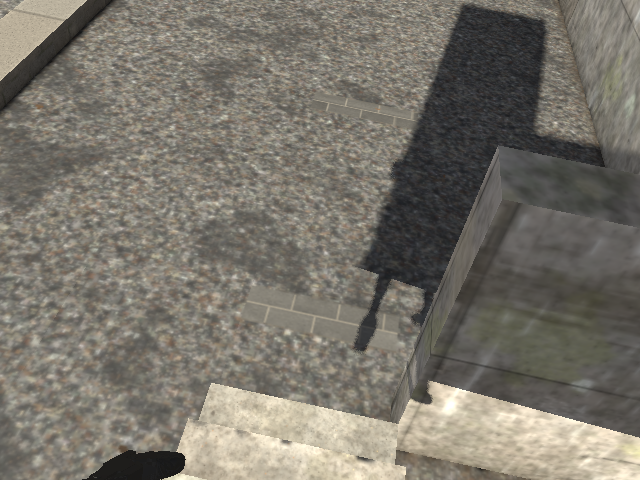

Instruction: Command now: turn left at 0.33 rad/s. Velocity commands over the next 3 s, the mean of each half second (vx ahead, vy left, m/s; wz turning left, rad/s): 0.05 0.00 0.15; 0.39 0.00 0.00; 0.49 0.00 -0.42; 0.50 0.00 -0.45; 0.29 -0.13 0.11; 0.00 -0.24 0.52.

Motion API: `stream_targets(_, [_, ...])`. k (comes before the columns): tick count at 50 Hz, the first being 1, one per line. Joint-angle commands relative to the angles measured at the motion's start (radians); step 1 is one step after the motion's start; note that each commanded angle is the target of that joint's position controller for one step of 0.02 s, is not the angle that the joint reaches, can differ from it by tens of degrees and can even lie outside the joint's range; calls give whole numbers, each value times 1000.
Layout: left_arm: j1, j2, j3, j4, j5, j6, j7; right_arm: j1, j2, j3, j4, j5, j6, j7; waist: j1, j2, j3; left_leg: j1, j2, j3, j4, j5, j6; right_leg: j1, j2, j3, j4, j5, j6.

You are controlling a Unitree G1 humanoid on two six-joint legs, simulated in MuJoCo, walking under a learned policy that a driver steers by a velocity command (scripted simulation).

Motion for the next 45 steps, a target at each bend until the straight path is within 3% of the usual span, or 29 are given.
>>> stream_targets(1, [-52, 53, 15, -74, -25, -56, -25, -7, -118, -41, -68, 9, -2, 6, -18, 349, -3, 104, 175, -266, -276, 80, 232, 177, -35, -31, -482, -159, -75])
stream_targets(2, [77, 81, 29, 2, -16, -69, -38, -37, -108, -41, -55, 2, -9, 19, 33, 323, -21, -10, 138, -256, -242, 61, 228, 374, -23, -59, -470, 27, -89])
stream_targets(3, [145, 61, 35, 4, -14, -73, -28, -49, -55, -23, -58, 28, -21, 26, 65, 271, 12, 14, 74, -214, -114, -80, 190, 397, -88, 56, -813, -28, -129])
stream_targets(4, [292, 133, 37, 43, 20, -85, -38, 4, -5, -17, -47, 16, -28, 33, 42, 79, -29, -195, 6, -163, 111, -274, 114, 627, -270, 293, -716, 392, -161])
stream_targets(5, [381, 116, 33, 94, 52, -95, -41, 34, -26, -43, -22, 58, -45, 33, 18, -56, 30, -368, -61, -246, 108, -348, 39, 655, -416, 591, -790, 618, -268])
stream_targets(6, [396, 52, 12, 132, 58, -110, -48, -47, -94, -66, -18, 78, -49, 25, 14, -50, 115, -465, -11, -185, 130, -325, -6, 594, -447, 701, -885, 398, -298])
stream_targets(7, [351, 31, 7, 128, 41, -112, -46, -110, -125, -78, -4, 80, -40, 22, 17, -53, 151, -481, 19, -146, 139, -259, -17, 564, -403, 661, -901, 140, -289])
stream_targets(8, [290, 32, 9, 104, 26, -104, -41, -149, -129, -79, 18, 65, -26, 23, 15, -4, 145, -431, 27, -118, 105, -175, -18, 510, -336, 579, -926, -131, -250])
stream_targets(9, [219, 72, 14, 88, 32, -107, -33, -129, -111, -76, 58, 53, -17, 30, -11, -10, 120, -313, 40, -74, 165, -49, -26, 392, -314, 496, -937, -207, -248])
stream_targets(10, [185, 72, 9, 88, 32, -107, -24, -99, -72, -61, 93, 42, -18, 41, -39, -2, 94, -189, 56, -24, 160, 40, -34, 292, -291, 421, -961, -223, -239])
stream_targets(12, [130, 54, -8, 111, 37, -108, -25, -50, -13, -40, 133, 31, -20, 60, -76, -45, 48, 62, 66, 78, 212, 139, -44, 106, -246, 279, -970, -39, -247])
stream_targets(14, [128, 32, -28, 132, 36, -116, -33, -18, 4, -26, 178, 18, -28, 60, -80, -27, 34, 175, 71, 107, 221, 163, -55, 55, -224, 191, -946, 148, -263])
stream_targets(16, [182, 42, -32, 166, 17, -121, -36, -20, -7, -17, 213, 11, -27, 51, -53, -35, 32, 147, 82, 112, 146, 132, -67, 171, -222, 163, -903, 324, -251])
stream_targets(17, [249, 21, -35, 185, -23, -99, -29, -66, -35, -17, 189, 30, -24, 49, -16, -56, 92, 12, 118, 72, -123, -2, -58, 348, -234, 177, -898, 336, -202])
stream_targets(18, [327, 43, -29, 216, -26, -85, -22, -88, -52, -15, 201, 35, -25, 51, 26, -67, 75, 43, 134, 79, -232, 30, -72, 428, -240, 222, -922, 322, -158])
stream_targets(21, [384, 116, -4, 259, -30, -73, 10, -83, -87, -7, 223, 41, -53, 45, 59, -80, 43, 92, 166, 91, -397, 192, -76, 536, -244, 272, -963, 242, -160])
stream_targets(23, [385, 124, 1, 252, -27, -84, 1, -38, -118, 0, 254, 37, -69, 33, 76, -45, 55, 135, 157, 115, -391, 159, -57, 519, -228, 274, -984, 121, -175])
stream_targets(25, [358, 144, 8, 241, -31, -84, -7, -49, -100, 10, 254, 28, -94, 28, 83, -40, 16, 99, 144, 163, -351, 110, -31, 569, -229, 263, -949, 121, -232])
stream_targets(28, [362, 177, 28, 236, -31, -71, -13, -45, -97, 20, 270, 28, -132, 41, 93, -23, 14, 10, 136, 205, -296, 121, 2, 632, -245, 234, -881, 266, -285])
stream_targets(31, [359, 184, 34, 237, -38, -67, -7, 6, -104, 15, 291, 41, -160, 71, 71, 2, 9, 39, 139, 234, -248, 161, 15, 614, -219, 158, -786, 379, -274])
stream_targets(34, [305, 160, 31, 213, -29, -69, -4, 68, -120, 9, 293, 45, -161, 84, 24, 120, 7, 176, 143, 239, -191, 396, 49, 450, -127, 62, -623, 351, -241])
stream_targets(36, [266, 123, 16, 209, -23, -79, -4, 181, -141, -8, 323, 72, -158, 84, -36, 226, -10, 369, 179, 170, -167, 640, 128, 221, -47, -39, -412, 157, -176])
stream_targets(38, [186, 108, 8, 170, -32, -97, 0, 255, -195, -24, 331, 54, -157, 94, -85, 313, 47, 465, 383, -111, -246, 872, 277, -100, -28, -64, -89, -364, -121])
stream_targets(39, [145, 121, 8, 143, -35, -103, 3, 214, -208, -29, 313, 48, -151, 97, -67, 224, 111, 422, 439, -143, -248, 846, 310, -203, -69, -49, -59, -424, -105])
stream_targets(40, [151, 141, 21, 156, -40, -105, 4, 221, -203, -31, 303, 23, -147, 89, -67, 122, 94, 417, 431, -99, -232, 704, 291, -217, -107, -21, -44, -368, -97])
stream_targets(41, [188, 112, 16, 159, -35, -101, -4, 233, -189, -28, 312, 23, -143, 84, -42, 141, 74, 368, 402, -68, -236, 646, 266, -178, -106, -48, -64, -288, -98])
stream_targets(42, [225, 121, 28, 189, -40, -100, -11, 228, -158, -19, 317, 12, -146, 73, -35, 173, 55, 327, 394, -51, -210, 569, 251, -148, -126, -26, -50, -141, -109])
stream_targets(44, [293, 135, 53, 220, -38, -92, -27, 232, -100, 3, 324, 18, -154, 66, 12, 212, 43, 193, 305, 27, -141, 381, 227, -71, -94, -55, -78, 83, -132])
stream_targets(45, [214, 151, 65, 185, -45, -94, -30, 267, -64, 22, 324, 25, -173, 51, -14, 271, 84, 215, 328, -28, -102, 236, 204, -188, -124, 16, -101, 200, -148])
